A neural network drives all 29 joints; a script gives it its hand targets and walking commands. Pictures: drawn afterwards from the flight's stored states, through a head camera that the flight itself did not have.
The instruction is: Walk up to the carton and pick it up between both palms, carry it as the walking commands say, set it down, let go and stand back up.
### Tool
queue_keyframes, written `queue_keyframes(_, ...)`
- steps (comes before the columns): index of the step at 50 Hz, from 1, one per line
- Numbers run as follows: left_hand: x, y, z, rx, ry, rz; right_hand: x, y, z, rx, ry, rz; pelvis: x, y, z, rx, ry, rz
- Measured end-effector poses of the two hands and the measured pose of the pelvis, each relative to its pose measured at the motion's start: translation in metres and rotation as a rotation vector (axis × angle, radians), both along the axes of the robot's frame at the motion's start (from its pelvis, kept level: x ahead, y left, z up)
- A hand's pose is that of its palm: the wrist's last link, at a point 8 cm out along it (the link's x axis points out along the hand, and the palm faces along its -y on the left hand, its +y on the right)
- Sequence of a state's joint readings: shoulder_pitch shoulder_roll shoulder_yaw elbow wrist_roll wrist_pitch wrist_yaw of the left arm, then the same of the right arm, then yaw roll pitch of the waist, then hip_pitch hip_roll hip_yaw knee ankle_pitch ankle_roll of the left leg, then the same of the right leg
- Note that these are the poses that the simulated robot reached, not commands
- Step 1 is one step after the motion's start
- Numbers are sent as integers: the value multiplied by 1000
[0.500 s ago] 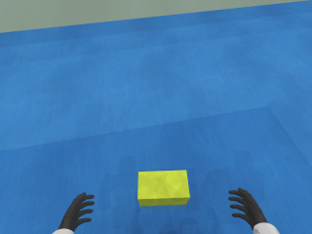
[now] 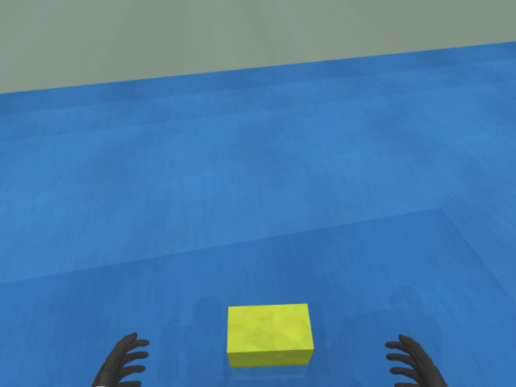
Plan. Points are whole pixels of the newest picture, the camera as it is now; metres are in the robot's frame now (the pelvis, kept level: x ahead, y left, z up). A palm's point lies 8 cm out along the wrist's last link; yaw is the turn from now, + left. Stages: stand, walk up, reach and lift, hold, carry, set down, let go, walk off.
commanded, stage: stand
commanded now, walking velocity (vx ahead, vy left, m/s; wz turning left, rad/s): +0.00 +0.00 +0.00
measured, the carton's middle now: (268, 336) +0.44 -0.01 -0.68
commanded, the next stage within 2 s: none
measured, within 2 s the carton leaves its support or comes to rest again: neither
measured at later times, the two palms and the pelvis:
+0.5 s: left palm out of the picture +0.15 +0.29 -0.08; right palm out of the picture +0.15 -0.30 -0.08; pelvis +0.02 +0.00 +0.01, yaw +0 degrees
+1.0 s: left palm out of the picture +0.11 +0.30 -0.09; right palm out of the picture +0.11 -0.31 -0.09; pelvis +0.01 +0.00 +0.01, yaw +0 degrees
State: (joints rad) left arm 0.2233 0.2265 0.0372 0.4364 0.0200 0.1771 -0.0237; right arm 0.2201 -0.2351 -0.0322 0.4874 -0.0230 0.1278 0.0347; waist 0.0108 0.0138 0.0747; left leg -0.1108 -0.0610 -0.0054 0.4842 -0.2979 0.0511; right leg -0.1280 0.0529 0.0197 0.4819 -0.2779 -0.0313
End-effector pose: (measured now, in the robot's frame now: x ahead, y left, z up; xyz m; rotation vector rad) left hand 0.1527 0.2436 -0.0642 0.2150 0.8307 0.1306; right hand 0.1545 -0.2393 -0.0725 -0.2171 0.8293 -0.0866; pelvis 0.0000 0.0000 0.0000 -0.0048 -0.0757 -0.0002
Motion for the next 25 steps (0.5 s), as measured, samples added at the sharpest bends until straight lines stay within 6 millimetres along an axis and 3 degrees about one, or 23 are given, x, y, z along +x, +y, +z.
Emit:
queue_keyframes(6,-5,31,-8,99,29,11,-1,-35,-1,-110,24,-26,8,-1,0,0,49,3)
queue_keyframes(11,-2,44,-11,130,53,19,2,-53,2,-154,38,-42,15,-2,2,0,64,5)
queue_keyframes(25,0,45,-20,135,115,23,-2,-58,-6,-169,107,-55,23,-3,5,0,62,5)
